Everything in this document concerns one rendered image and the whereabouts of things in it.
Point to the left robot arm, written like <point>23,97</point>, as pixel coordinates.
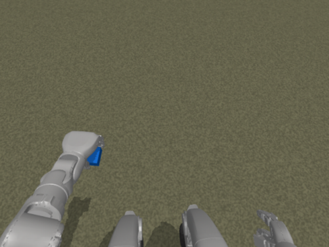
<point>38,223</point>

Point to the right robot hand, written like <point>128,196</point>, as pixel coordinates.
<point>278,231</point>

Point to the small box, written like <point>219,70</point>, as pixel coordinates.
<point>94,159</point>

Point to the left robot hand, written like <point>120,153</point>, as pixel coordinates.
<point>83,143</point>

